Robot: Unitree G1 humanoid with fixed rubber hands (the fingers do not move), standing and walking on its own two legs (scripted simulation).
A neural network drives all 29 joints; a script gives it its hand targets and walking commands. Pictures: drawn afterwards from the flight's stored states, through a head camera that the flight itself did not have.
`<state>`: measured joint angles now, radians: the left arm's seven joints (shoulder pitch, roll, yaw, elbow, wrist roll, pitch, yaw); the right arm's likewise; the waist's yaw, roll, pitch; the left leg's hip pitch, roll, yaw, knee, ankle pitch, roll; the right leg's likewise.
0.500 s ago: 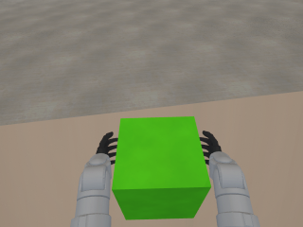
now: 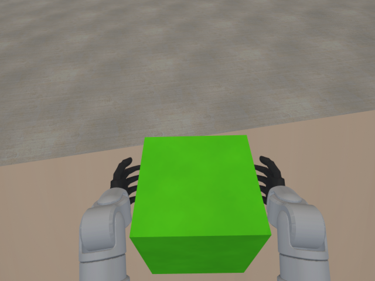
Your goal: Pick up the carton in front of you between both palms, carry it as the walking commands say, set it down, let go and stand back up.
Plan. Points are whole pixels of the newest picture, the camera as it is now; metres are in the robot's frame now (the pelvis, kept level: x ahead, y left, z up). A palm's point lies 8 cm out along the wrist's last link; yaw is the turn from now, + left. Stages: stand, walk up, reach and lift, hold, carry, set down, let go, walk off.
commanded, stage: carry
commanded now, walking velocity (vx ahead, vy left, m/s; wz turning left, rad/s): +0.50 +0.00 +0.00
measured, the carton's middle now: (196, 208) +0.28 +0.00 +0.02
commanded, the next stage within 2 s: none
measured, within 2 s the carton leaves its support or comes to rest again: neither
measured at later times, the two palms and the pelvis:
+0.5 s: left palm (123, 115) +0.57 +0.20 +0.06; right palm (223, 110) +0.57 -0.10 +0.06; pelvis +0.30 +0.05 -0.02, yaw +0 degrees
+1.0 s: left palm (141, 60) +0.89 +0.18 +0.07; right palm (216, 56) +0.91 -0.12 +0.07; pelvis +0.64 +0.01 -0.01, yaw +4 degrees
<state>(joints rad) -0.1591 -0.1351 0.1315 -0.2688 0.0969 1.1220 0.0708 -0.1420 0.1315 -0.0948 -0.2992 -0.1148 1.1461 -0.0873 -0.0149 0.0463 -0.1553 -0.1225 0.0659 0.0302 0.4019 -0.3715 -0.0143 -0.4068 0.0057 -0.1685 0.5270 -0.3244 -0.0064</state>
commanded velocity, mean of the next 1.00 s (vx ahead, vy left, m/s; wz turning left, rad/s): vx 0.50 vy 0.00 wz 0.00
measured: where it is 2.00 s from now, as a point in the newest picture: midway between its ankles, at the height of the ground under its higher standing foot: (179, 147)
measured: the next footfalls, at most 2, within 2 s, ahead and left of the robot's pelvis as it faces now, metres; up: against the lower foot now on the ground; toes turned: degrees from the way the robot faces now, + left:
right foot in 0.02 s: +0.10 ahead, -0.10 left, +0.00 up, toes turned -9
left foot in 0.42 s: +0.41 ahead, +0.13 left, +0.00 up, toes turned +14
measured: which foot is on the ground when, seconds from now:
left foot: down 0.00-0.04, up 0.06-0.40, down 0.42-0.92, up 0.94-1.00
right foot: up 0.00-0.00, down 0.02-0.44, up 0.46-0.88, down 0.90-1.00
